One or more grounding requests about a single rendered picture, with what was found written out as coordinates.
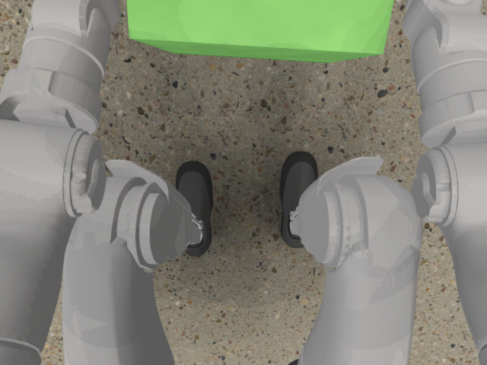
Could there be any carton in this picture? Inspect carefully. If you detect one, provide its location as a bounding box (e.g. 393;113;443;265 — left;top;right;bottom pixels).
126;0;394;63

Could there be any robot right foot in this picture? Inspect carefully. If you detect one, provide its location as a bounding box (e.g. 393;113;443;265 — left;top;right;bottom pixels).
279;151;318;248

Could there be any left robot forearm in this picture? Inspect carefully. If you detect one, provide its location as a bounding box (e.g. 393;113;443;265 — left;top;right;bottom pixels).
0;0;121;135

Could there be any robot left upper arm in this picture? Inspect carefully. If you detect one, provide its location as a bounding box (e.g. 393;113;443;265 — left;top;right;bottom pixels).
0;119;107;365

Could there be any robot left shin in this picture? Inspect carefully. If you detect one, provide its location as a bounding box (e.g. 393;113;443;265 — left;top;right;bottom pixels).
69;160;203;260

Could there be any right robot forearm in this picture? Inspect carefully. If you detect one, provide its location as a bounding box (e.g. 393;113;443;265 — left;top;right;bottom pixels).
402;0;487;148

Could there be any robot right upper arm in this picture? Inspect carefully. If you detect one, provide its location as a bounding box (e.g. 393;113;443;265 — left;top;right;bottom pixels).
412;141;487;365

